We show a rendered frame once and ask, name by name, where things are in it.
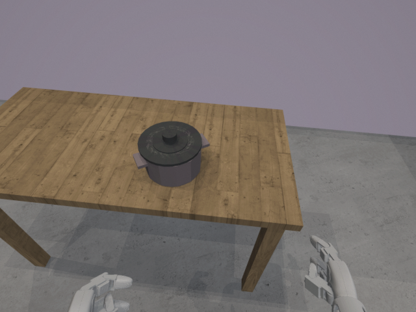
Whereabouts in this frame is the table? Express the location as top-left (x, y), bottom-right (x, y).
top-left (0, 87), bottom-right (304, 292)

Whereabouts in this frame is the robot right hand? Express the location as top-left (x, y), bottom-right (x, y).
top-left (305, 235), bottom-right (358, 306)

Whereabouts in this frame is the pot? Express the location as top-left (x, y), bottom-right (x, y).
top-left (133, 133), bottom-right (210, 187)

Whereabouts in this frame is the lid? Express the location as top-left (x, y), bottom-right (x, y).
top-left (138, 121), bottom-right (202, 166)

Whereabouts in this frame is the knob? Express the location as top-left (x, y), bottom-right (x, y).
top-left (162, 128), bottom-right (177, 143)

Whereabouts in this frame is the robot left hand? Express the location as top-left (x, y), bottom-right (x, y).
top-left (67, 272), bottom-right (133, 312)

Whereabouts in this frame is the robot right forearm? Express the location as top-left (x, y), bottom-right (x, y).
top-left (331, 296), bottom-right (367, 312)

